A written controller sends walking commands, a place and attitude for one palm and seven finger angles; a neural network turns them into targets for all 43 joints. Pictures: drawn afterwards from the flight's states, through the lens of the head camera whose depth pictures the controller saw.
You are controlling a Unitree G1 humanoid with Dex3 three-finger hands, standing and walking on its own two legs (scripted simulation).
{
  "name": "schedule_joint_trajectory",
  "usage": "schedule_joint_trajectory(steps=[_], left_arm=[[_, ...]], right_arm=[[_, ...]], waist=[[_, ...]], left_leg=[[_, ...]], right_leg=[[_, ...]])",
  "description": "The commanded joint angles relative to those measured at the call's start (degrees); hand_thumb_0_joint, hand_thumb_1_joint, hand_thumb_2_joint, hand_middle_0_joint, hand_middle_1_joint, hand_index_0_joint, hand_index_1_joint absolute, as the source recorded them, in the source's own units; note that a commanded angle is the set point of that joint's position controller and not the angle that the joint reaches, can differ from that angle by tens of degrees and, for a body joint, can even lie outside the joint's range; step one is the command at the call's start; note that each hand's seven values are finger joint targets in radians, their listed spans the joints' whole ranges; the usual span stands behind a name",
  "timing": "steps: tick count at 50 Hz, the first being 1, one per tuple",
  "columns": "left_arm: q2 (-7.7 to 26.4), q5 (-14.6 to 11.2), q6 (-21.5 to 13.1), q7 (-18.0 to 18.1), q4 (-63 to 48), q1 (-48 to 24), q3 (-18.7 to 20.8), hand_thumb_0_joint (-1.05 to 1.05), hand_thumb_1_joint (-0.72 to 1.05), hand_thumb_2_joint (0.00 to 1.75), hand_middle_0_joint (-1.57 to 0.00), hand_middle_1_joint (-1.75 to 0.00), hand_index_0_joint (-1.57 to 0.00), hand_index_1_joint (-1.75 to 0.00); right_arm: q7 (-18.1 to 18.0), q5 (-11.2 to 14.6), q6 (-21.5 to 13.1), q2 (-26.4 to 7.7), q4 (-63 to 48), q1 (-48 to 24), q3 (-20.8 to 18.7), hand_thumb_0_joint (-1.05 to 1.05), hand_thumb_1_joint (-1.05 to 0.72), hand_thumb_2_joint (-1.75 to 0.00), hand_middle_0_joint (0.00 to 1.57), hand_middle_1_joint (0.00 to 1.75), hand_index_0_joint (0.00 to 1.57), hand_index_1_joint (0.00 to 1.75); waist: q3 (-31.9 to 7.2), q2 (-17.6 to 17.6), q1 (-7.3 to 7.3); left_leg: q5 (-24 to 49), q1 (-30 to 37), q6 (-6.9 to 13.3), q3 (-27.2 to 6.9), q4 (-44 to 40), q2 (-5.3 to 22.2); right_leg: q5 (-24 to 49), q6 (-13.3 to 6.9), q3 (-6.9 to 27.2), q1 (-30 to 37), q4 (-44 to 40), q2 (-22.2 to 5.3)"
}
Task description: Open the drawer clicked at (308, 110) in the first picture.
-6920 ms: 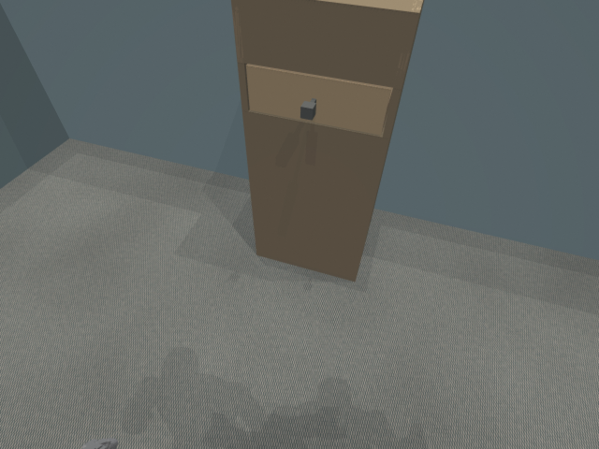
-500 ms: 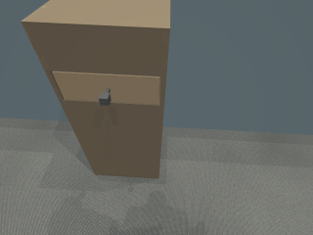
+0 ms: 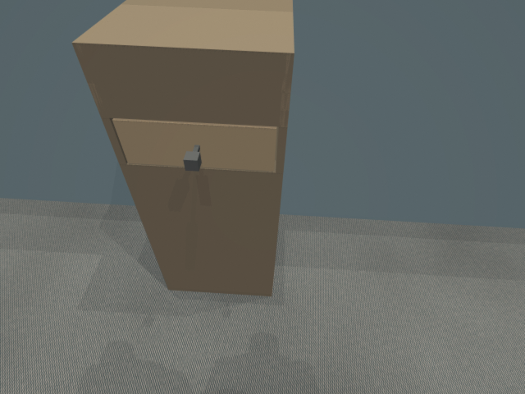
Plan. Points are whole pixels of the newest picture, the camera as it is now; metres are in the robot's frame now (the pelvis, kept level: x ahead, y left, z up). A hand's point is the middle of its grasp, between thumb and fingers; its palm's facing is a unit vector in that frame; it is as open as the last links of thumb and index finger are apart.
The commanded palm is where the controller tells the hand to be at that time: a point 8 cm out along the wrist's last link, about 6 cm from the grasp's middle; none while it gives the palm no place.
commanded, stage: look again from close up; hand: left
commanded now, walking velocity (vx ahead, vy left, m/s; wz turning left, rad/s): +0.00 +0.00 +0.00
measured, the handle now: (194, 156) +0.63 +0.20 -0.01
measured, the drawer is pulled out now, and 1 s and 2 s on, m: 0.00 0.00 0.00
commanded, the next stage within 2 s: shuffle to correct the standing spot in 0.62 s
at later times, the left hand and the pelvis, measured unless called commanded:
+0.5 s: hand out of the picture -0.01 +0.14 -0.18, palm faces +0.03 -0.99 -0.14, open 7.3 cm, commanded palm none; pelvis +0.01 -0.01 +0.00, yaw -1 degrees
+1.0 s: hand out of the picture +0.02 +0.16 -0.18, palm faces +0.05 -0.99 -0.15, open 7.3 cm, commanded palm none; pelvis +0.05 +0.00 +0.00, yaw -1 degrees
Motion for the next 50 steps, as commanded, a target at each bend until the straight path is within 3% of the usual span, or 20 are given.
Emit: schedule_joint_trajectory(steps=[1, 10, 18, 29, 36, 38, 40, 42, 50], left_arm=[[4.31, 0.04, -1.3, 0.76, -2.07, 1.08, 1.04, 0.0, 0.9, 0.9, -0.2, -0.3, -0.2, -0.3], [1.19, -0.06, -1.49, 1.41, 0.09, 3.71, 1.0, 0.0, 0.9, 0.9, -0.2, -0.3, -0.2, -0.3], [-1.23, 0.03, -1.58, 1.58, 0.36, 4.57, 1.4, 0.0, 0.9, 0.9, -0.2, -0.3, -0.2, -0.3], [-2.27, -0.01, -1.78, 1.72, 0.58, 4.49, 1.36, 0.0, 0.9, 0.9, -0.2, -0.3, -0.2, -0.3], [-2.0, -0.07, -1.98, 1.72, 0.8, 3.93, 1.27, 0.0, 0.9, 0.9, -0.2, -0.3, -0.2, -0.3], [-1.8, 0.06, -2.07, 1.53, 1.18, 4.32, 1.28, 0.0, 0.9, 0.9, -0.2, -0.3, -0.2, -0.3], [-1.58, 0.42, -1.58, 1.24, 0.96, 4.24, 1.62, 0.0, 0.9, 0.9, -0.2, -0.3, -0.2, -0.3], [-1.36, 0.62, -1.47, 0.88, 0.67, 4.97, 1.96, 0.0, 0.9, 0.9, -0.2, -0.3, -0.2, -0.3], [0.07, 0.28, -1.88, 0.41, 0.29, 7.19, 3.39, 0.0, 0.9, 0.9, -0.2, -0.3, -0.2, -0.3]], right_arm=[[-0.73, 0.2, -1.55, -5.9, -1.9, 0.8, -1.06, 0.0, -0.9, -0.9, 0.2, 0.3, 0.2, 0.3], [-1.01, 0.4, -1.26, -1.99, 1.34, 4.33, -0.64, 0.0, -0.9, -0.9, 0.2, 0.3, 0.2, 0.3], [-1.3, 0.27, -1.35, 0.29, 2.12, 5.7, -0.87, 0.0, -0.9, -0.9, 0.2, 0.3, 0.2, 0.3], [-1.51, 0.5, -1.87, 0.56, 2.28, 5.17, -0.81, 0.0, -0.9, -0.9, 0.2, 0.3, 0.2, 0.3], [-1.52, 0.57, -1.99, 0.42, 2.54, 4.73, -0.61, 0.0, -0.9, -0.9, 0.2, 0.3, 0.2, 0.3], [-1.49, 0.36, -1.99, -0.04, 2.91, 4.7, -0.52, 0.0, -0.9, -0.9, 0.2, 0.3, 0.2, 0.3], [-1.37, 0.12, -1.47, -0.63, 2.71, 4.59, -0.84, 0.0, -0.9, -0.9, 0.2, 0.3, 0.2, 0.3], [-1.28, -0.01, -1.29, -1.05, 2.21, 4.38, -0.96, 0.0, -0.9, -0.9, 0.2, 0.3, 0.2, 0.3], [-1.23, 0.1, -2.12, 0.37, 0.97, 6.25, -0.55, 0.0, -0.9, -0.9, 0.2, 0.3, 0.2, 0.3]], waist=[[4.25, 0.37, -0.25], [5.51, -0.96, -0.38], [5.88, 0.46, -0.32], [4.74, 1.08, -0.09], [3.88, -0.3, -0.35], [2.85, 0.43, -0.2], [5.93, 0.98, -0.06], [7.8, 0.63, 0.31], [8.52, -3.92, 0.28]], left_leg=[[-12.44, -7.57, 0.16, -7.67, -10.63, 6.07], [-10.61, -7.47, -0.33, -5.85, -8.63, 5.13], [-10.11, -8.27, -0.37, -5.56, -7.78, 5.12], [-6.49, -6.71, -0.29, -6.28, -8.84, 6.2], [-2.89, -4.47, -0.41, -5.5, -8.73, 6.19], [-7.81, -3.42, -0.3, -5.46, -9.16, 5.97], [-16.63, -5.69, 0.2, -6.25, -10.45, 6.2], [-19.91, -7.33, 0.76, -6.47, -10.1, 6.07], [-13.31, -8.34, 0.8, -2.15, -0.39, 2.86]], right_leg=[[-10.63, -1.34, 5.23, 0.69, -5.93, -2.64], [-12.68, -1.55, 6.13, -0.84, -6.94, -2.82], [-11.85, -1.84, 5.97, -1.71, -6.05, -2.34], [-4.36, -1.71, 4.82, 0.89, -4.33, -1.93], [-1.78, -1.68, 4.93, 1.91, -4.73, -2.34], [-6.67, -1.79, 4.96, 2.32, -4.92, -2.2], [-15.1, -1.92, 4.86, -0.1, -4.87, -1.59], [-18.99, -2.29, 5.6, -1.19, -4.92, -1.55], [-22.09, -6.02, 11.61, -0.57, -6.46, -5.28]])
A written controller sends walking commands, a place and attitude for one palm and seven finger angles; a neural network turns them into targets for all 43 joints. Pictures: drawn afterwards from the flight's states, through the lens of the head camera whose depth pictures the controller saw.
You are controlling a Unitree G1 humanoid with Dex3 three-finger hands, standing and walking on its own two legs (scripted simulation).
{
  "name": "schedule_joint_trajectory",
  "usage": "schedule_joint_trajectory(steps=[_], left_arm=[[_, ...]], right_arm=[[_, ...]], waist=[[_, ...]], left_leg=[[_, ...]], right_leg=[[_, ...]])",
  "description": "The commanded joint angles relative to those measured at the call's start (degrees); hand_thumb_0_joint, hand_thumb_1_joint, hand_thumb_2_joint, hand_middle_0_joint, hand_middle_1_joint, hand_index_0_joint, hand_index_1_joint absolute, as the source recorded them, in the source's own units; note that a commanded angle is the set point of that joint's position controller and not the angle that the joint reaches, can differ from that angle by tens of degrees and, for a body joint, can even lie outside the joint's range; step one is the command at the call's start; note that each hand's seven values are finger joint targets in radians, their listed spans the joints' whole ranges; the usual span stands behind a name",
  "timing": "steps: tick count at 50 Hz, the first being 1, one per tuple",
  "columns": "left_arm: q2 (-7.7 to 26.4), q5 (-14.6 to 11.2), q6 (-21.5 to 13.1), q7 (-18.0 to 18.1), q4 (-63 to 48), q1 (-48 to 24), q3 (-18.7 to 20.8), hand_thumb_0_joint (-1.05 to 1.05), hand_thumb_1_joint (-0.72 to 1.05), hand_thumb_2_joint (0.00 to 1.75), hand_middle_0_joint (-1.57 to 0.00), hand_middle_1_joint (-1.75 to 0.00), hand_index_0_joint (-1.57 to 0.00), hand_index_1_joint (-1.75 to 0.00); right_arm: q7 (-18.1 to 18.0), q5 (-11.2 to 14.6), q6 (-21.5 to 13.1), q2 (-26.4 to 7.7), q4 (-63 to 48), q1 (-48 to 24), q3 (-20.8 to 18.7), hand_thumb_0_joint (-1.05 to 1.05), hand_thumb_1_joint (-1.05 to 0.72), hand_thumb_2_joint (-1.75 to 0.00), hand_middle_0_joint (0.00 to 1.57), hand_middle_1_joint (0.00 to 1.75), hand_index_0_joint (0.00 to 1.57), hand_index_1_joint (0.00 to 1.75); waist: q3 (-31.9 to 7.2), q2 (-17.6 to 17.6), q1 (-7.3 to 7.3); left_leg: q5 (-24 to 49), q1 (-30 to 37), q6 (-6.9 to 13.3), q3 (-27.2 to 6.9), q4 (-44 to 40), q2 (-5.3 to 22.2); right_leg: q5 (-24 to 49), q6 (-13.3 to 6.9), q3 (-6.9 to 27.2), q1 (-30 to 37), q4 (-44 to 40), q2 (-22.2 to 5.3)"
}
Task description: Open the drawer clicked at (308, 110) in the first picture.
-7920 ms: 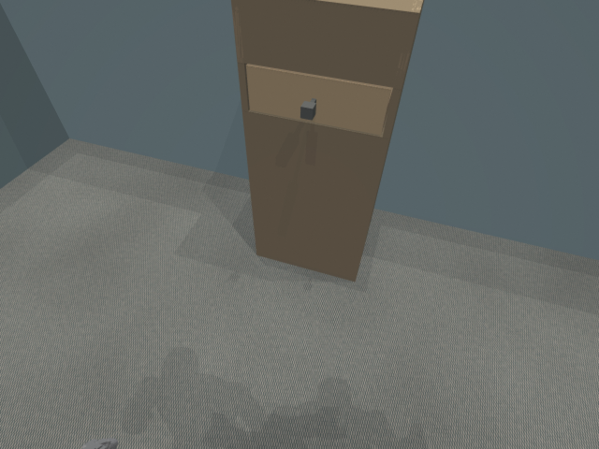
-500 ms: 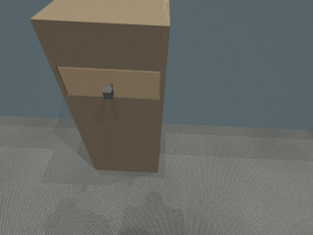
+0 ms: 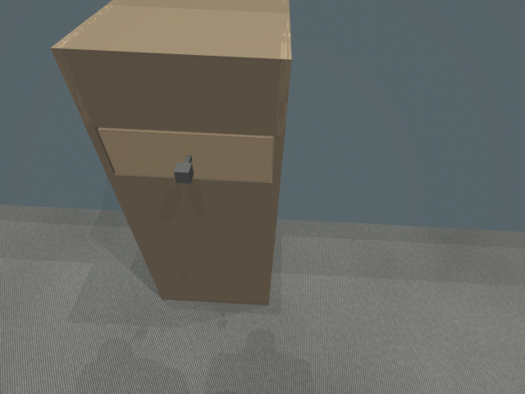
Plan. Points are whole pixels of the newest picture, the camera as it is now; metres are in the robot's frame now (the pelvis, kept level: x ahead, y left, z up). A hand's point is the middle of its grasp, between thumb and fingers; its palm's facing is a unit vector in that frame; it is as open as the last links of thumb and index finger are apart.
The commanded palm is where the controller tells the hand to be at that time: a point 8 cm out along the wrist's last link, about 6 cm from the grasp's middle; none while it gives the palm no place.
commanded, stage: shuffle to correct the standing spot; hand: left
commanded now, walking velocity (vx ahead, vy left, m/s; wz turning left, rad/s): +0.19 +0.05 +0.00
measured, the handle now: (185, 167) +0.57 +0.22 +0.00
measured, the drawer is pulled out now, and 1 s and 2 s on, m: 0.00 0.00 0.00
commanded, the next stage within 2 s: come to a stop and stand still in 0.02 s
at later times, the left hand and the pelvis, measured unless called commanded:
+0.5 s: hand out of the picture +0.13 +0.20 -0.18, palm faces +0.06 -0.97 -0.22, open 7.3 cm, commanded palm none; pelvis +0.07 +0.02 +0.00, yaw +2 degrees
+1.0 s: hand out of the picture +0.07 +0.20 -0.17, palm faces +0.01 -0.97 -0.23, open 7.3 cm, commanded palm none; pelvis +0.05 +0.02 +0.00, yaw +0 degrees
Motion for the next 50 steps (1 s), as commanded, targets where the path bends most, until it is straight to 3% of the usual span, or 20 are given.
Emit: schedule_joint_trajectory(steps=[1, 5, 7, 9, 11, 14, 16, 19, 22, 25, 27, 29, 35, 39, 40, 44, 45, 46, 47, 50], left_arm=[[6.83, -0.1, -0.58, 0.35, -1.44, 4.85, 2.19, 0.0, 0.9, 0.9, -0.2, -0.3, -0.2, -0.3], [5.92, -0.12, -0.71, 0.22, -1.52, 3.47, 2.3, 0.0, 0.9, 0.9, -0.2, -0.3, -0.2, -0.3], [2.33, 0.14, -0.97, 0.09, -2.94, -0.19, 1.23, 0.0, 0.9, 0.9, -0.2, -0.3, -0.2, -0.3], [2.41, -0.05, -1.04, 0.63, -4.62, -5.32, 0.59, 0.0, 0.9, 0.9, -0.2, -0.3, -0.2, -0.3], [1.53, -0.53, -0.79, 0.57, -4.24, -5.35, 0.62, 0.0, 0.9, 0.9, -0.2, -0.3, -0.2, -0.3], [4.18, -0.96, -0.57, 1.3, -0.73, 4.99, 0.98, 0.0, 0.9, 0.9, -0.2, -0.3, -0.2, -0.3], [7.95, -0.98, -0.35, 1.79, -0.59, 4.34, 1.34, 0.0, 0.9, 0.9, -0.2, -0.3, -0.2, -0.3], [9.01, -0.71, 0.06, 2.31, -1.04, 1.08, 1.65, 0.0, 0.9, 0.9, -0.2, -0.3, -0.2, -0.3], [9.94, -0.07, 0.8, 2.66, -3.28, -3.58, 2.46, 0.0, 0.9, 0.9, -0.2, -0.3, -0.2, -0.3], [9.8, -0.86, 1.66, 2.38, -5.33, -8.28, 2.98, 0.0, 0.9, 0.9, -0.2, -0.3, -0.2, -0.3], [5.87, -0.88, 2.36, 1.83, -7.24, -9.04, 2.24, 0.0, 0.9, 0.9, -0.2, -0.3, -0.2, -0.3], [5.79, -0.48, 3.0, 1.88, -7.09, -10.46, 2.2, 0.0, 0.9, 0.9, -0.2, -0.3, -0.2, -0.3], [5.03, -0.42, 1.49, 1.4, -5.69, -8.42, 1.19, 0.0, 0.9, 0.9, -0.2, -0.3, -0.2, -0.3], [8.65, -0.44, -0.08, 1.96, -3.35, -4.27, 0.97, 0.0, 0.9, 0.9, -0.2, -0.3, -0.2, -0.3], [8.65, -0.54, -0.21, 1.95, -3.25, -4.76, 0.69, 0.0, 0.9, 0.9, -0.2, -0.3, -0.2, -0.3], [7.56, -0.61, -0.2, 1.74, -2.34, -6.02, -0.2, 0.0, 0.9, 0.9, -0.2, -0.3, -0.2, -0.3], [9.44, 0.02, -0.81, 3.88, -1.6, -1.96, -0.22, 0.0, 0.9, 0.9, -0.2, -0.3, -0.2, -0.3], [10.76, -0.52, -1.4, 3.44, -4.12, -3.85, -0.24, 0.0, 0.9, 0.9, -0.2, -0.3, -0.2, -0.3], [10.29, -0.62, -1.47, 2.81, -5.07, -5.62, -0.78, 0.0, 0.9, 0.9, -0.2, -0.3, -0.2, -0.3], [10.1, -0.83, -1.36, 1.78, -5.44, -5.08, -1.07, 0.0, 0.9, 0.9, -0.2, -0.3, -0.2, -0.3]], right_arm=[[-0.4, 0.09, -1.36, -3.79, -2.68, 3.42, -0.29, 0.0, -0.9, -0.9, 0.2, 0.3, 0.2, 0.3], [-0.64, 0.35, -2.44, -4.35, -1.77, 6.56, -0.08, 0.0, -0.9, -0.9, 0.2, 0.3, 0.2, 0.3], [-1.56, 0.15, -3.09, -8.17, 1.06, 12.85, -0.83, 0.0, -0.9, -0.9, 0.2, 0.3, 0.2, 0.3], [-2.49, -0.26, -2.89, -7.04, 2.4, 15.33, -0.03, 0.0, -0.9, -0.9, 0.2, 0.3, 0.2, 0.3], [-2.88, -0.24, -2.66, -6.85, 1.12, 9.91, 0.3, 0.0, -0.9, -0.9, 0.2, 0.3, 0.2, 0.3], [-3.24, 1.29, -2.45, -7.11, -0.72, 3.53, -0.11, 0.0, -0.9, -0.9, 0.2, 0.3, 0.2, 0.3], [-2.82, 1.5, -1.72, -4.87, -0.65, 5.06, -0.95, 0.0, -0.9, -0.9, 0.2, 0.3, 0.2, 0.3], [-2.64, 1.29, 0.48, -1.42, -0.53, 4.41, -1.34, 0.0, -0.9, -0.9, 0.2, 0.3, 0.2, 0.3], [-2.17, 1.2, 0.88, -1.31, -1.43, 1.77, -1.7, 0.0, -0.9, -0.9, 0.2, 0.3, 0.2, 0.3], [-1.78, 0.71, 0.51, -2.05, -0.39, 5.17, -2.01, 0.0, -0.9, -0.9, 0.2, 0.3, 0.2, 0.3], [-1.6, -0.21, 0.19, -7.41, -2.86, 0.61, -2.54, 0.0, -0.9, -0.9, 0.2, 0.3, 0.2, 0.3], [-2.13, -0.49, -0.53, -6.9, -3.74, -2.3, -1.93, 0.0, -0.9, -0.9, 0.2, 0.3, 0.2, 0.3], [-2.18, -0.12, -0.87, -8.75, -3.61, -3.64, -2.3, 0.0, -0.9, -0.9, 0.2, 0.3, 0.2, 0.3], [-1.75, 0.83, -1.09, -6.66, -3.87, -3.94, -1.9, 0.0, -0.9, -0.9, 0.2, 0.3, 0.2, 0.3], [-1.67, 0.71, -0.63, -6.05, -3.48, -4.43, -1.68, 0.0, -0.9, -0.9, 0.2, 0.3, 0.2, 0.3], [-1.4, 0.55, -0.61, -6.01, -1.15, -4.83, -0.77, 0.0, -0.9, -0.9, 0.2, 0.3, 0.2, 0.3], [-0.92, 1.0, -1.12, -9.84, -5.92, -7.58, -1.13, 0.0, -0.9, -0.9, 0.2, 0.3, 0.2, 0.3], [-0.45, 0.68, -0.87, -7.62, -6.87, -4.95, -0.67, 0.0, -0.9, -0.9, 0.2, 0.3, 0.2, 0.3], [-0.19, 0.61, -0.76, -6.75, -7.02, -4.97, -0.29, 0.0, -0.9, -0.9, 0.2, 0.3, 0.2, 0.3], [-0.03, 0.1, -1.35, -6.65, -7.01, -3.76, 0.63, 0.0, -0.9, -0.9, 0.2, 0.3, 0.2, 0.3]], waist=[[9.39, -4.99, 0.14], [7.44, 0.9, -1.67], [5.79, 13.51, -4.01], [8.54, 10.31, -4.83], [9.21, 7.6, -2.46], [2.8, 2.41, 2.51], [0.94, 1.36, 0.59], [0.88, -12.42, 0.15], [-0.78, -10.03, 0.14], [-2.49, -4.02, -2.38], [1.38, 9.78, -0.94], [5.52, 10.56, -0.85], [0.25, 7.11, -0.88], [-2.56, -0.15, -1.18], [-1.74, -2.21, -1.51], [0.96, -3.77, -1.34], [3.49, -7.71, 0.28], [-0.5, -5.12, -1.44], [1.22, -2.49, -1.73], [1.78, 6.92, -1.12]], left_leg=[[-5.16, -9.62, 1.0, -2.02, -2.41, 1.27], [2.78, -2.76, 1.88, -3.97, -5.69, 3.37], [24.81, 10.48, 6.18, -15.09, -11.09, 12.92], [57.39, 16.9, 10.69, -16.85, -9.11, 17.85], [64.35, 12.46, 8.51, -10.34, -6.88, 14.63], [58.18, 4.31, 1.77, -4.6, -0.95, 8.5], [25.15, -3.34, -1.16, -3.28, -0.49, 3.43], [-6.63, -6.13, -2.44, -0.53, 9.5, 1.34], [-10.48, -7.96, -2.57, -1.75, 9.02, 1.65], [13.04, 2.79, -2.44, -0.62, -6.89, 3.25], [32.77, -1.06, 3.6, -10.47, -12.13, 15.52], [40.2, -4.28, 8.14, -13.47, -14.75, 17.57], [56.29, 14.05, 6.39, -6.2, -7.11, 13.02], [31.99, 5.05, 0.06, -3.34, -4.62, 6.82], [24.8, 4.86, -0.89, -2.95, -6.5, 6.19], [19.24, 6.16, -0.67, -3.32, -11.02, 6.84], [26.7, 1.0, -1.28, -2.23, 0.61, 8.0], [7.33, -0.27, -1.06, -3.07, -3.02, 5.31], [2.64, -0.96, -1.12, -2.96, -4.61, 4.62], [9.59, -0.94, 0.79, -4.65, -7.39, 5.93]], right_leg=[[-14.78, -6.0, 10.92, -0.74, -10.04, -7.02], [-4.55, -5.3, 5.4, -2.54, -1.94, -4.53], [-1.71, -1.91, -4.81, -13.68, 14.62, 1.72], [-17.26, -1.6, -1.88, -22.65, 21.25, -0.09], [-12.49, -1.38, -1.87, -15.47, 13.15, -1.55], [20.04, -1.63, -0.9, 6.95, -3.37, -1.2], [45.36, -6.08, 6.09, 12.54, 0.89, -10.77], [60.19, -11.49, 8.22, 11.55, -2.24, -17.01], [54.75, -12.88, 7.51, 11.55, -2.28, -17.14], [34.24, -7.24, 3.98, 4.01, 2.15, -11.46], [1.28, -0.5, -2.43, -1.13, 8.72, -1.12], [-13.34, -0.57, 2.59, -3.73, 20.5, -0.31], [-6.54, 0.09, -0.32, -4.48, 4.33, -0.12], [32.1, -2.46, 5.76, 9.18, -5.09, -6.82], [33.31, -3.56, 6.42, 7.94, -4.19, -8.21], [21.52, -2.65, 5.38, 4.68, -7.13, -5.64], [35.92, -0.99, 6.54, 2.87, -3.89, -6.71], [24.19, -3.25, 8.15, 4.64, -4.69, -8.18], [11.07, -4.1, 8.5, 1.0, -6.15, -7.34], [5.11, -4.23, 5.53, 0.6, -4.16, -3.63]])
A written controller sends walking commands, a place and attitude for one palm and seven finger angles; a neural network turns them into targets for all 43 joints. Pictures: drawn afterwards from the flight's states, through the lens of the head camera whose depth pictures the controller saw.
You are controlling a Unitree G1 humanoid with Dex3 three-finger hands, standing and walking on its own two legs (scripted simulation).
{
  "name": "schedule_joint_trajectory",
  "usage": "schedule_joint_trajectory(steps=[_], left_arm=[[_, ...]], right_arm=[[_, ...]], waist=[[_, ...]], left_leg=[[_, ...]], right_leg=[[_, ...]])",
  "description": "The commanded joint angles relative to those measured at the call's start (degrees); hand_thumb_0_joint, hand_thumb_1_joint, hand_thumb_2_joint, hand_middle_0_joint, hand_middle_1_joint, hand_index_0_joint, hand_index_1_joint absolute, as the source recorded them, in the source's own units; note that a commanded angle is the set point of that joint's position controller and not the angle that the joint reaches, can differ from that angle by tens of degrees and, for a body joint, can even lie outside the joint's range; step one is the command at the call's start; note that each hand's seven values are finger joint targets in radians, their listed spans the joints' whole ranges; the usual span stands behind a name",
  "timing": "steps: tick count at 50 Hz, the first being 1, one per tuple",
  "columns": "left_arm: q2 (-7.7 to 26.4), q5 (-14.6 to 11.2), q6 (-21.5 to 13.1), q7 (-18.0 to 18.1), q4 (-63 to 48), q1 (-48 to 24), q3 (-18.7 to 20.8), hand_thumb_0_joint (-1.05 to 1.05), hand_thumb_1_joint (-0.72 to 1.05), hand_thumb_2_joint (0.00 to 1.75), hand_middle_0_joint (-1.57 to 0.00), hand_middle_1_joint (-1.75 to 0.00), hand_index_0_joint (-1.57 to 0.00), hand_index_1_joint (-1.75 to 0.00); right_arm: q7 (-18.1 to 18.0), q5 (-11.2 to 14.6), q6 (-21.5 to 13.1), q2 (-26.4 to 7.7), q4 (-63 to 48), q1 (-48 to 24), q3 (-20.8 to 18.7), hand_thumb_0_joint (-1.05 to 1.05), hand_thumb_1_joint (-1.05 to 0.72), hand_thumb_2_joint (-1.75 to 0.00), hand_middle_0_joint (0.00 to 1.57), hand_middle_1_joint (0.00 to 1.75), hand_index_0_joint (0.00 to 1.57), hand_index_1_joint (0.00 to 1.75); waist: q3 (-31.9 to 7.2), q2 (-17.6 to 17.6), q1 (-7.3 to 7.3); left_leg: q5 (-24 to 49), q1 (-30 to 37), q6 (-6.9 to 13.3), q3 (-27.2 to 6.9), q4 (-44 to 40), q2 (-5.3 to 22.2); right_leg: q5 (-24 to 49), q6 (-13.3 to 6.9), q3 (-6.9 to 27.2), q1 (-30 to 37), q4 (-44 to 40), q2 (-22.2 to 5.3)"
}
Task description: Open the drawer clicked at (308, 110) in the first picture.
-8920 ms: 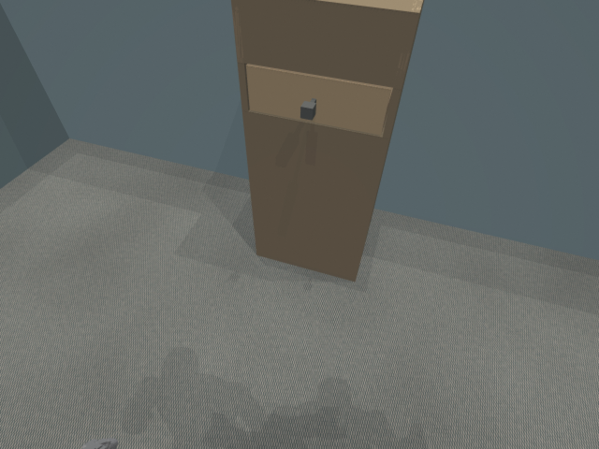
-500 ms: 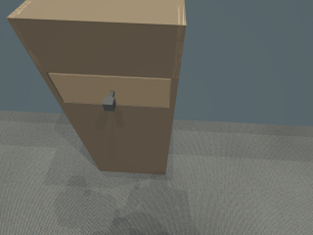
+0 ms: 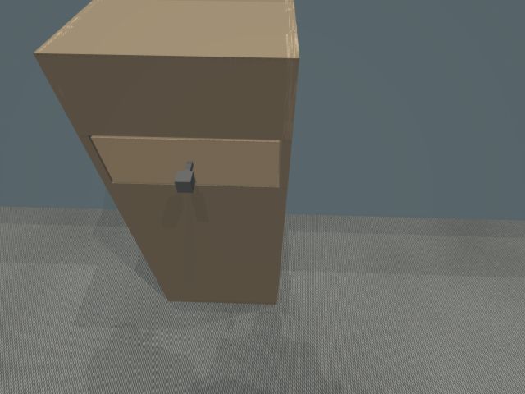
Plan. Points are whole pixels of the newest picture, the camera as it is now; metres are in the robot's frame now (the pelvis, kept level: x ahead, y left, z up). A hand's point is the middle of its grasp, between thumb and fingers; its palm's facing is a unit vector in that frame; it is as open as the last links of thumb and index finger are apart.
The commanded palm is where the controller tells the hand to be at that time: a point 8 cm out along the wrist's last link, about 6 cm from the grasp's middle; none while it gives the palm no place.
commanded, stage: come to a stop and stand still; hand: left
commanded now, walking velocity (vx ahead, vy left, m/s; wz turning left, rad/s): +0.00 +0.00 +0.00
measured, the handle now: (186, 175) +0.53 +0.19 +0.00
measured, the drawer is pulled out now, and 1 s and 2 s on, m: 0.00 0.00 0.00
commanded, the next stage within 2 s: look again from close up in 0.28 s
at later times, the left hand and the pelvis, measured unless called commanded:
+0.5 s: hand out of the picture -0.02 +0.15 -0.17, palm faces -0.01 -0.99 -0.17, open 7.3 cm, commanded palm none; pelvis -0.01 -0.01 +0.00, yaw +0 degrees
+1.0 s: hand out of the picture +0.00 +0.15 -0.17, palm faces +0.01 -0.99 -0.16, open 7.3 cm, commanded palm none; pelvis +0.02 -0.01 +0.00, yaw -1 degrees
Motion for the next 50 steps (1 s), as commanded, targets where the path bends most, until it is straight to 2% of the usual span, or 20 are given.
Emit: schedule_joint_trajectory(steps=[1, 2, 5, 9, 11, 17, 19, 23, 24, 28, 30, 38, 40, 50], left_arm=[[7.22, -0.14, -0.98, -0.29, -3.31, 2.03, 0.85, 0.0, 0.9, 0.9, -0.2, -0.3, -0.2, -0.3], [6.72, -0.12, -0.85, -0.43, -3.05, 2.04, 0.57, 0.0, 0.9, 0.9, -0.2, -0.3, -0.2, -0.3], [6.53, -0.13, -0.54, -0.72, -2.63, 1.86, 0.24, 0.0, 0.9, 0.9, -0.2, -0.3, -0.2, -0.3], [6.33, -0.13, -0.43, -0.84, -1.76, 2.62, 0.18, 0.0, 0.9, 0.9, -0.2, -0.3, -0.2, -0.3], [6.01, -0.2, -0.42, -0.91, -1.32, 3.36, 0.26, 0.0, 0.9, 0.9, -0.2, -0.3, -0.2, -0.3], [4.96, -0.3, -0.67, -0.9, 0.45, 4.41, 0.23, 0.0, 0.9, 0.9, -0.2, -0.3, -0.2, -0.3], [4.56, -0.23, -0.62, -0.87, 0.95, 4.44, 0.29, 0.0, 0.9, 0.9, -0.2, -0.3, -0.2, -0.3], [4.03, -0.27, -0.75, -0.83, 1.9, 4.94, 0.31, 0.0, 0.9, 0.9, -0.2, -0.3, -0.2, -0.3], [3.94, -0.23, -0.74, -0.76, 2.15, 4.9, 0.32, 0.0, 0.9, 0.9, -0.2, -0.3, -0.2, -0.3], [3.37, -0.23, -0.71, -0.74, 2.84, 5.44, 0.35, 0.0, 0.9, 0.9, -0.2, -0.3, -0.2, -0.3], [2.99, -0.17, -0.69, -0.7, 3.01, 5.46, 0.33, 0.0, 0.9, 0.9, -0.2, -0.3, -0.2, -0.3], [2.95, -0.09, -0.91, -0.61, 3.52, 5.89, 0.58, 0.0, 0.9, 0.9, -0.2, -0.3, -0.2, -0.3], [2.76, -0.06, -0.81, -0.55, 3.61, 5.79, 0.5, 0.0, 0.9, 0.9, -0.2, -0.3, -0.2, -0.3], [2.87, -0.02, -0.75, -0.56, 3.68, 5.93, 0.69, 0.0, 0.9, 0.9, -0.2, -0.3, -0.2, -0.3]], right_arm=[[0.0, -0.22, -1.18, -4.69, -3.53, 3.46, 0.6, 0.0, -0.9, -0.9, 0.2, 0.3, 0.2, 0.3], [-0.02, -0.17, -1.09, -4.97, -3.52, 3.38, 0.73, 0.0, -0.9, -0.9, 0.2, 0.3, 0.2, 0.3], [0.1, -0.21, -0.76, -5.1, -2.68, 4.68, 1.04, 0.0, -0.9, -0.9, 0.2, 0.3, 0.2, 0.3], [0.08, -0.26, -0.78, -4.49, -1.04, 6.13, 1.35, 0.0, -0.9, -0.9, 0.2, 0.3, 0.2, 0.3], [0.01, -0.27, -0.9, -4.52, -0.23, 6.67, 1.52, 0.0, -0.9, -0.9, 0.2, 0.3, 0.2, 0.3], [-0.32, -0.11, -1.43, -3.54, 2.13, 8.02, 1.79, 0.0, -0.9, -0.9, 0.2, 0.3, 0.2, 0.3], [-0.43, -0.07, -1.39, -2.96, 2.91, 8.33, 1.75, 0.0, -0.9, -0.9, 0.2, 0.3, 0.2, 0.3], [-0.61, 0.0, -1.61, -2.57, 4.01, 8.81, 1.79, 0.0, -0.9, -0.9, 0.2, 0.3, 0.2, 0.3], [-0.68, 0.04, -1.57, -2.2, 4.35, 8.88, 1.78, 0.0, -0.9, -0.9, 0.2, 0.3, 0.2, 0.3], [-0.85, 0.07, -1.65, -2.0, 4.81, 8.63, 1.77, 0.0, -0.9, -0.9, 0.2, 0.3, 0.2, 0.3], [-0.9, 0.06, -1.59, -1.79, 5.04, 8.74, 1.73, 0.0, -0.9, -0.9, 0.2, 0.3, 0.2, 0.3], [-1.26, 0.07, -1.86, -1.76, 5.36, 7.91, 1.47, 0.0, -0.9, -0.9, 0.2, 0.3, 0.2, 0.3], [-1.34, 0.09, -1.84, -1.88, 5.54, 7.59, 1.48, 0.0, -0.9, -0.9, 0.2, 0.3, 0.2, 0.3], [-1.46, 0.02, -1.84, -1.81, 5.79, 7.09, 1.53, 0.0, -0.9, -0.9, 0.2, 0.3, 0.2, 0.3]], waist=[[-0.4, 2.64, 0.24], [1.3, 0.18, 0.22], [4.96, -2.68, -0.02], [5.52, -1.66, 0.03], [4.3, -1.66, 0.26], [2.3, -1.32, 0.66], [3.3, -1.25, 0.58], [2.05, -1.15, 0.73], [2.54, -1.88, 0.72], [2.31, -0.27, 0.84], [3.0, -0.98, 0.84], [0.51, -0.76, 0.67], [1.74, -0.61, 0.73], [1.9, -0.78, 0.94]], left_leg=[[6.24, -2.29, 0.96, -7.53, -6.05, 5.79], [3.95, -3.06, 0.97, -7.46, -6.45, 5.51], [-1.19, -4.53, 0.88, -7.33, -8.02, 4.87], [-2.69, -4.65, 0.86, -7.33, -9.24, 4.64], [-3.23, -4.76, 0.91, -7.34, -9.44, 4.71], [0.45, -3.63, 0.83, -6.94, -9.32, 5.06], [0.39, -3.74, 0.73, -6.88, -9.63, 5.19], [3.38, -2.93, 0.69, -6.47, -8.88, 5.31], [3.8, -2.87, 0.72, -6.66, -9.1, 5.44], [5.1, -2.13, 0.65, -6.24, -8.87, 5.58], [5.51, -2.27, 0.68, -6.33, -8.92, 5.65], [11.03, 0.82, 0.51, -5.65, -7.65, 6.01], [11.91, 0.97, 0.53, -5.59, -7.8, 6.19], [12.71, 1.59, 0.54, -5.71, -8.41, 6.15]], right_leg=[[4.8, -2.4, 6.78, -1.43, -4.29, -5.0], [3.0, -2.38, 7.25, -2.13, -5.28, -5.0], [-3.1, -2.17, 7.83, -4.49, -7.44, -4.82], [-5.56, -2.2, 8.04, -5.1, -8.48, -4.74], [-5.53, -2.1, 8.0, -4.17, -8.26, -4.68], [-0.11, -2.02, 7.53, -1.98, -7.5, -5.0], [0.1, -1.98, 7.32, -2.35, -7.64, -4.85], [3.85, -1.95, 7.2, -0.99, -7.08, -5.11], [4.36, -1.93, 7.01, -1.06, -6.95, -4.95], [6.19, -1.89, 6.84, -0.9, -6.86, -5.13], [6.71, -1.8, 6.67, -1.08, -6.86, -5.04], [13.86, -1.78, 6.73, 0.38, -5.9, -5.22], [14.24, -1.63, 6.56, -0.27, -5.91, -5.12], [14.72, -1.68, 6.44, 0.56, -6.34, -5.23]])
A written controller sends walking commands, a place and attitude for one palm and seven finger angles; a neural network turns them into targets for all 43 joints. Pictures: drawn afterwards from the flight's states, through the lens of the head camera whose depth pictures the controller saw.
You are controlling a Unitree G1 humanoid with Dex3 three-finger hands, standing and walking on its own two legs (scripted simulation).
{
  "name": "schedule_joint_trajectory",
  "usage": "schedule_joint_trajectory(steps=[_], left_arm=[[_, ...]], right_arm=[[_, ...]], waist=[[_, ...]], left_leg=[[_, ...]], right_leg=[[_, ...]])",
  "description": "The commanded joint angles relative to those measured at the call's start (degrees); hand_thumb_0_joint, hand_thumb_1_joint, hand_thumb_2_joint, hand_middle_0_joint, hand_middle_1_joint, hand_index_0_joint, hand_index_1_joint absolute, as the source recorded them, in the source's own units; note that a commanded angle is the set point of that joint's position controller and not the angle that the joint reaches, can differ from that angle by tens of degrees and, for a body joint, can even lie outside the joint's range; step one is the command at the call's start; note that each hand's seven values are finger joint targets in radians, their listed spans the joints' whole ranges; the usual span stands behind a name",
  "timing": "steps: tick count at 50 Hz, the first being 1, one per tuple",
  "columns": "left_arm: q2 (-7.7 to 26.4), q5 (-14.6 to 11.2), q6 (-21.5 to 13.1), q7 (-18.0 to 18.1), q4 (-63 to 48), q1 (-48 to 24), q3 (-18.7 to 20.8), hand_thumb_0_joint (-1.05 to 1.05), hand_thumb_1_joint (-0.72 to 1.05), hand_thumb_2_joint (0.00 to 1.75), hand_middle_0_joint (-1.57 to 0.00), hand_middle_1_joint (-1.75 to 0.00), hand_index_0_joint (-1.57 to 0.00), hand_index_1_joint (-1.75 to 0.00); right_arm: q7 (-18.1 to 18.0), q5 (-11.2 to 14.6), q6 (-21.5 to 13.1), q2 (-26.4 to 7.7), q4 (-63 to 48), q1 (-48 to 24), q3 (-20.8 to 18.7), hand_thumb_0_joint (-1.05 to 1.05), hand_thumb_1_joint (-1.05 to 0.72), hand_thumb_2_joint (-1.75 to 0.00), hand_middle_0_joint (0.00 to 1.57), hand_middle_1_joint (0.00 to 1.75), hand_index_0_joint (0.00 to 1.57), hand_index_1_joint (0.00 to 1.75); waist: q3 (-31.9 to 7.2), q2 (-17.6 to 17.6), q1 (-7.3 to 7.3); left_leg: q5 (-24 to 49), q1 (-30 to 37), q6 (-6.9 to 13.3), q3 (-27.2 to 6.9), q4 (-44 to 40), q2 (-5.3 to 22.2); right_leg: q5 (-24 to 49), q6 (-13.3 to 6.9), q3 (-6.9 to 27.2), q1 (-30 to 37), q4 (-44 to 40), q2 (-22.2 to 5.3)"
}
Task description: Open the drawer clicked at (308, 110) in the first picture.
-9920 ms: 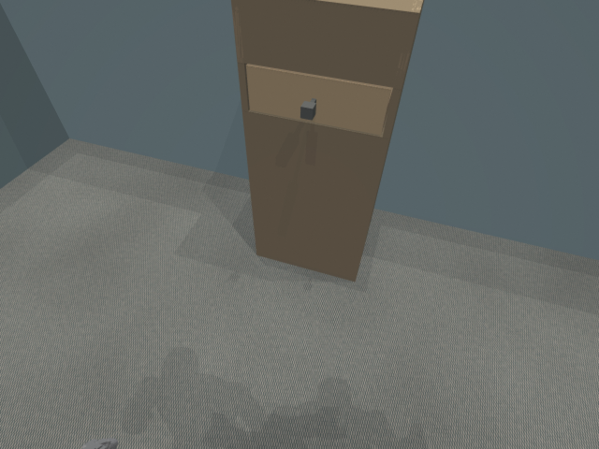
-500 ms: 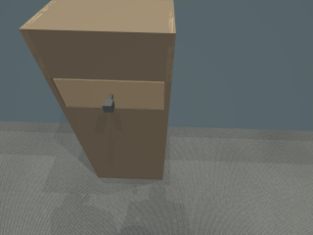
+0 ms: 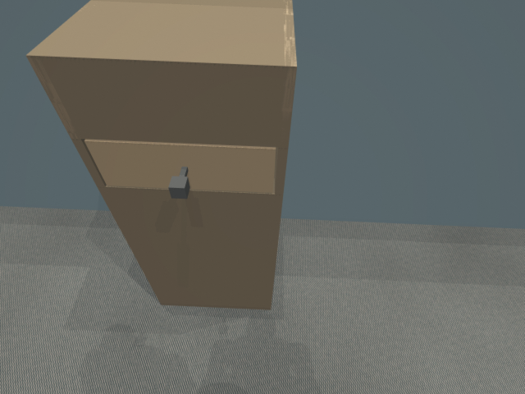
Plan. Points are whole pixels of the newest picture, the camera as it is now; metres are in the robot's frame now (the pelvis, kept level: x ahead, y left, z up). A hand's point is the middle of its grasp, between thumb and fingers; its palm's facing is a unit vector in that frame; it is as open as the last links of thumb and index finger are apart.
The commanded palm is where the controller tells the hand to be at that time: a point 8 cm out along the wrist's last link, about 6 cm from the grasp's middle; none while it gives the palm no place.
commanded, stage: raise the hand with hooked fingers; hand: left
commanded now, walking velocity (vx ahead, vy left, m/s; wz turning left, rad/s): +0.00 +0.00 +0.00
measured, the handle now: (181, 181) +0.51 +0.21 -0.01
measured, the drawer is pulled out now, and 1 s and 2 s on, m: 0.00 0.00 0.00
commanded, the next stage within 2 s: move the hooked fingers above the handle in 1.92 s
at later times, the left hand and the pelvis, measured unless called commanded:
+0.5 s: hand out of the picture +0.14 +0.19 -0.07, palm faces -0.06 -0.14 -0.99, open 8.8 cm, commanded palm +0.15 +0.22 +0.00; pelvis -0.03 -0.03 -0.04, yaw -1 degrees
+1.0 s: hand (118, 313) +0.22 +0.23 +0.02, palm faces +0.05 -0.11 -0.99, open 11.8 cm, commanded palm +0.20 +0.23 +0.08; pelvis -0.02 -0.01 -0.01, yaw +1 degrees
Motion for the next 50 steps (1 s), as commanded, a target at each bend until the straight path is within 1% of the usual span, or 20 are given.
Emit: schedule_joint_trajectory(steps=[1, 2, 3, 4, 5, 6, 7, 9, 11, 13, 15, 19, 21, 23, 27, 29, 34, 39, 45, 50], left_arm=[[7.46, 0.63, -1.26, 2.57, 0.76, 8.1, 1.47, 0.0, 0.9, 0.9, -0.2, -0.3, -0.2, -0.3], [22.05, 6.03, -10.97, 2.73, -87.68, -36.85, -2.81, 0.0, 0.88, 0.89, -0.2, -0.32, -0.2, -0.32], [20.34, 7.83, -6.0, 7.68, -71.74, -13.54, 1.47, 0.0, 0.85, 0.88, -0.2, -0.33, -0.2, -0.33], [10.09, 7.75, 3.65, 10.56, -64.19, 1.99, -3.49, 0.0, 0.83, 0.87, -0.21, -0.34, -0.21, -0.34], [3.7, 10.31, 5.63, 10.59, -65.58, 2.17, -8.37, 0.0, 0.81, 0.86, -0.21, -0.36, -0.21, -0.36], [5.68, 14.78, 5.43, 11.39, -69.9, -1.08, -9.16, 0.0, 0.78, 0.85, -0.21, -0.37, -0.21, -0.37], [8.08, 21.19, 5.2, 12.8, -71.17, -0.91, -9.27, 0.0, 0.76, 0.84, -0.21, -0.39, -0.21, -0.39], [7.66, 33.27, 5.71, 15.77, -66.39, 2.82, -10.28, 0.0, 0.71, 0.82, -0.21, -0.42, -0.21, -0.42], [7.08, 44.92, 5.58, 18.55, -59.99, 15.41, -8.73, 0.0, 0.67, 0.8, -0.22, -0.45, -0.22, -0.45], [7.69, 52.18, 3.73, 19.55, -56.91, 22.13, -7.12, 0.0, 0.62, 0.78, -0.22, -0.48, -0.22, -0.48], [12.77, 56.56, 0.11, 20.51, -61.32, 21.31, -2.34, 0.0, 0.57, 0.76, -0.22, -0.51, -0.22, -0.51], [20.73, 63.2, -2.46, 25.38, -73.35, 10.71, 4.64, 0.0, 0.48, 0.72, -0.23, -0.57, -0.23, -0.57], [20.82, 64.76, -1.98, 28.61, -77.58, 2.23, 4.6, 0.0, 0.43, 0.7, -0.23, -0.6, -0.23, -0.6], [21.83, 65.07, -2.44, 30.31, -80.12, -7.27, 4.72, 0.0, 0.39, 0.68, -0.24, -0.63, -0.24, -0.63], [21.06, 60.63, -2.48, 29.0, -79.37, -14.66, 2.3, 0.0, 0.29, 0.64, -0.24, -0.69, -0.24, -0.69], [19.61, 58.74, -0.39, 26.5, -76.94, -14.5, 0.38, 0.0, 0.25, 0.62, -0.25, -0.72, -0.25, -0.72], [20.79, 56.46, 4.47, 18.08, -71.39, -6.8, 0.67, 0.0, 0.13, 0.57, -0.25, -0.8, -0.25, -0.8], [24.8, 56.87, 1.92, 15.09, -74.49, -6.91, 5.09, 0.0, 0.01, 0.52, -0.26, -0.87, -0.26, -0.87], [24.94, 56.32, -0.74, 17.91, -78.59, -11.94, 6.73, 0.0, -0.13, 0.46, -0.27, -0.96, -0.27, -0.96], [23.97, 55.8, 1.04, 17.4, -78.2, -17.37, 4.08, 0.0, -0.24, 0.41, -0.28, -1.03, -0.28, -1.03]], right_arm=[[0.23, 0.77, -0.63, -7.91, -5.62, -2.48, -1.59, 0.0, -0.9, -0.9, 0.2, 0.3, 0.2, 0.3], [-2.6, 3.94, -9.4, -16.01, -26.12, -0.29, -1.11, 0.0, -0.9, -0.9, 0.2, 0.3, 0.2, 0.3], [-5.11, 3.38, -14.7, -12.46, -22.64, -5.36, -2.14, 0.0, -0.9, -0.9, 0.2, 0.3, 0.2, 0.3], [-4.71, 5.03, -16.52, -9.48, -22.74, -5.11, -3.04, 0.0, -0.9, -0.9, 0.2, 0.3, 0.2, 0.3], [-4.27, 4.92, -17.41, -9.61, -22.46, -3.75, -2.9, 0.0, -0.9, -0.9, 0.2, 0.3, 0.2, 0.3], [-3.48, 4.02, -18.16, -12.22, -25.69, -6.27, -3.28, 0.0, -0.9, -0.9, 0.2, 0.3, 0.2, 0.3], [-3.08, 2.3, -17.74, -14.12, -26.83, -5.84, -3.41, 0.0, -0.9, -0.9, 0.2, 0.3, 0.2, 0.3], [-1.77, 0.11, -15.11, -14.27, -31.18, -6.2, -3.89, 0.0, -0.9, -0.9, 0.2, 0.3, 0.2, 0.3], [0.25, -1.72, -10.68, -14.08, -35.03, -9.04, -5.2, 0.0, -0.9, -0.9, 0.2, 0.3, 0.2, 0.3], [2.61, -2.15, -5.51, -13.62, -37.57, -12.32, -5.3, 0.0, -0.9, -0.9, 0.2, 0.3, 0.2, 0.3], [4.57, -1.68, -2.13, -12.82, -39.87, -14.4, -4.65, 0.0, -0.9, -0.9, 0.2, 0.3, 0.2, 0.3], [5.41, -2.25, 1.63, -11.3, -43.7, -16.48, -4.6, 0.0, -0.9, -0.9, 0.2, 0.3, 0.2, 0.3], [5.15, -2.95, 2.93, -10.86, -44.78, -16.03, -4.61, 0.0, -0.9, -0.9, 0.2, 0.3, 0.2, 0.3], [4.44, -3.53, 3.47, -10.76, -44.34, -16.46, -4.68, 0.0, -0.9, -0.9, 0.2, 0.3, 0.2, 0.3], [2.5, -3.37, 2.58, -10.78, -43.32, -16.49, -4.47, 0.0, -0.9, -0.9, 0.2, 0.3, 0.2, 0.3], [1.87, -3.11, 2.6, -10.64, -42.65, -17.23, -3.95, 0.0, -0.9, -0.9, 0.2, 0.3, 0.2, 0.3], [0.8, -1.79, 3.88, -10.79, -42.29, -18.05, -2.31, 0.0, -0.9, -0.9, 0.2, 0.3, 0.2, 0.3], [0.76, -1.93, 3.72, -10.74, -41.65, -17.5, -2.02, 0.0, -0.9, -0.9, 0.2, 0.3, 0.2, 0.3], [0.96, -1.67, 3.01, -10.98, -40.89, -15.96, -3.46, 0.0, -0.9, -0.9, 0.2, 0.3, 0.2, 0.3], [1.07, -0.8, 3.03, -11.64, -39.71, -15.88, -4.22, 0.0, -0.9, -0.9, 0.2, 0.3, 0.2, 0.3]], waist=[[4.92, -1.13, 2.07], [-25.19, 14.79, -3.27], [-24.42, 21.9, 1.26], [-14.19, 16.49, 0.62], [-8.2, 9.38, -0.71], [-4.18, 4.94, -0.9], [-6.79, 0.72, -2.3], [-6.92, -6.05, -1.74], [-8.11, -11.14, 2.95], [-6.16, -14.57, 6.0], [-10.96, -12.52, 8.49], [-15.32, -0.07, 8.96], [-18.32, 3.75, 6.61], [-19.41, 3.18, 3.88], [-19.47, 3.52, 0.32], [-19.12, 2.18, 0.05], [-16.55, -3.3, 3.57], [-15.24, -1.43, 5.87], [-17.46, 0.43, 5.28], [-17.1, 1.35, 4.22]], left_leg=[[13.99, -6.96, -0.69, -3.93, 7.87, 6.37], [25.01, 8.19, 1.71, -5.51, -1.58, -0.28], [37.6, 11.64, 1.19, -6.8, -0.58, 2.25], [34.69, 5.56, -0.26, -7.72, -2.21, 2.98], [31.36, 2.13, 0.6, -7.0, -0.71, 3.11], [25.69, -1.95, 0.65, -8.38, 1.19, 2.21], [21.74, -3.91, 1.07, -8.58, 3.62, 1.18], [16.2, -9.55, 0.9, -8.79, 7.44, -0.87], [11.95, -14.48, 0.01, -7.03, 8.7, -2.09], [9.43, -20.77, -0.37, -5.63, 9.62, -2.44], [11.27, -24.68, -0.78, -4.81, 11.05, -3.01], [7.41, -21.89, -0.3, -4.44, 14.52, -4.66], [7.19, -17.56, 0.13, -5.14, 17.15, -4.64], [6.09, -15.75, 0.68, -5.86, 20.17, -4.61], [2.96, -15.17, 1.52, -6.34, 21.23, -4.48], [3.98, -16.02, 1.62, -6.27, 19.39, -4.22], [6.7, -18.47, 1.27, -5.59, 12.52, -3.82], [9.66, -16.1, 1.02, -5.47, 8.45, -3.42], [11.92, -12.02, 1.15, -5.69, 7.05, -3.33], [14.0, -8.31, 1.13, -5.81, 5.89, -2.89]], right_leg=[[36.87, 1.1, 9.57, -3.66, -4.82, -9.84], [29.42, -1.45, 10.52, 3.15, 1.74, -2.68], [15.18, -2.03, 5.62, -1.31, 5.27, -1.51], [4.33, -0.64, 2.24, -7.99, 6.73, -0.91], [6.05, 0.11, 0.9, -9.95, 5.22, -0.52], [7.75, -0.28, 1.37, -12.41, 3.7, -0.36], [8.95, -0.66, 1.84, -14.43, 3.87, 0.15], [4.87, -0.96, 2.31, -18.3, 5.3, 0.67], [1.7, -1.62, 2.97, -17.47, 6.21, 1.33], [6.76, -2.27, 6.05, -15.95, 7.29, 0.84], [15.9, -2.41, 8.4, -12.07, 11.56, 0.07], [5.98, -2.96, 12.37, -16.32, 12.11, 0.71], [3.05, -3.17, 13.47, -21.2, 12.11, 0.72], [1.33, -2.71, 14.98, -24.77, 11.28, 0.12], [-0.5, -1.35, 12.98, -24.13, 9.39, -0.11], [3.35, -0.76, 10.88, -20.54, 9.14, 0.02], [10.94, 0.05, 9.56, -8.32, 6.52, -0.41], [13.64, -0.29, 8.44, -3.95, 5.4, -0.54], [14.17, -0.46, 6.84, -3.96, 4.96, -0.54], [14.15, -0.54, 4.94, -5.61, 4.38, -0.17]])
